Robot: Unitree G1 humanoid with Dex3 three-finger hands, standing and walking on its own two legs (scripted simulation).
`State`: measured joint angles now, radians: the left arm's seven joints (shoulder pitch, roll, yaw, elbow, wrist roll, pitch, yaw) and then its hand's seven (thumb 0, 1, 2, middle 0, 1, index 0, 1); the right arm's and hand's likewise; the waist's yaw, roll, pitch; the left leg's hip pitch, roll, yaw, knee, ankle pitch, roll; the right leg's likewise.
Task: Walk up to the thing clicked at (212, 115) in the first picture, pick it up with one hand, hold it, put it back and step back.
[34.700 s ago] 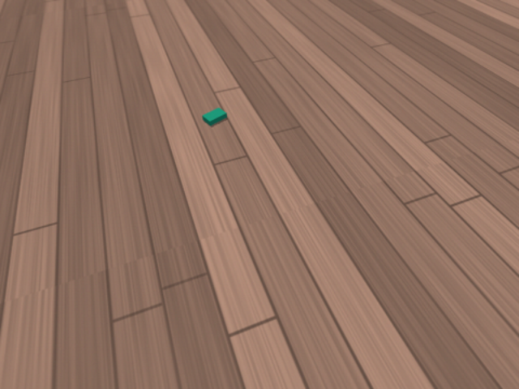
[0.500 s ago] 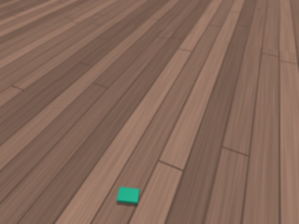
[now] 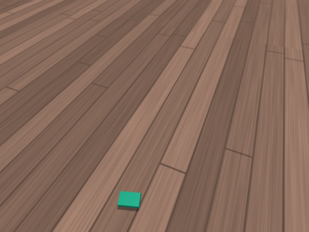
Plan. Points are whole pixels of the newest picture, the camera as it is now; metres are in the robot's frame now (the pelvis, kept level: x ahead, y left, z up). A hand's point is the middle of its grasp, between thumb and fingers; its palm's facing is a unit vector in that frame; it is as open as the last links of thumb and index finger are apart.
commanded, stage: stand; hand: left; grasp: from above
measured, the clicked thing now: (129, 199) +0.45 +0.20 -0.76
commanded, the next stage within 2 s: step back in 1.30 s
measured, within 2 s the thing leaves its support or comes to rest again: neither
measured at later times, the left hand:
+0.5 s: hand out of the picture +0.09 +0.24 -0.16, palm faces +0.00 -0.94 -0.33, open 7.4 cm
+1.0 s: hand out of the picture +0.09 +0.24 -0.16, palm faces -0.02 -0.94 -0.33, open 7.4 cm
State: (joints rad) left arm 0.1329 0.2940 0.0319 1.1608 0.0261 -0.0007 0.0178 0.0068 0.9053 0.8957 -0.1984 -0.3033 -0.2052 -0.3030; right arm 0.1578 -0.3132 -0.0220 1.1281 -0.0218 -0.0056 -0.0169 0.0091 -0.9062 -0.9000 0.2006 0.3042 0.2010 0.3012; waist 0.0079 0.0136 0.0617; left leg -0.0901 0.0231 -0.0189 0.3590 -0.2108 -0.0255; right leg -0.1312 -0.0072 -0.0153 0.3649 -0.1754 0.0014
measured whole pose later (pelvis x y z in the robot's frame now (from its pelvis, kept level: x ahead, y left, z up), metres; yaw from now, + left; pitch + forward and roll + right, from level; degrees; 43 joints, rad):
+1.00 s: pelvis +0.02 +0.00 +0.00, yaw -1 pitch -2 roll +0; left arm 0.09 0.32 0.02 1.16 0.02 -0.01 0.01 0.01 0.91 0.90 -0.20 -0.30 -0.21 -0.30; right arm 0.12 -0.33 -0.01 1.14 -0.02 -0.01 -0.01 0.01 -0.91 -0.90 0.20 0.30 0.20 0.30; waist 0.00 0.01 0.05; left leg -0.07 0.03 0.00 0.31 -0.21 -0.03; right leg -0.12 0.00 0.00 0.33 -0.18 0.00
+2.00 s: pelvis -0.12 +0.03 -0.02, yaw -7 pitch -2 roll +0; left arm 0.12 0.39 0.07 0.87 0.02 0.05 0.01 0.01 0.91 0.90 -0.20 -0.30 -0.21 -0.30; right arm 0.13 -0.36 -0.04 0.86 -0.02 0.02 -0.01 0.01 -0.90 -0.90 0.21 0.30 0.21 0.30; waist -0.01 -0.03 0.21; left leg -0.34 0.03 0.05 0.65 -0.27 0.02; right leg -0.29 0.04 0.10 0.79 -0.46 0.02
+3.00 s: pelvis -0.44 -0.01 -0.01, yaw -6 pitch -2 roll +2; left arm 0.24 0.34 0.07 0.86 0.05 0.05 0.00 0.01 0.90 0.90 -0.20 -0.30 -0.21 -0.30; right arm 0.15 -0.41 -0.05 0.85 0.00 0.06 -0.02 0.01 -0.91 -0.90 0.20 0.30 0.20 0.30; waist 0.03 0.03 0.12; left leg -0.51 -0.13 -0.16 1.16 -0.43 -0.01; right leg -0.28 -0.01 0.05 0.62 -0.30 -0.02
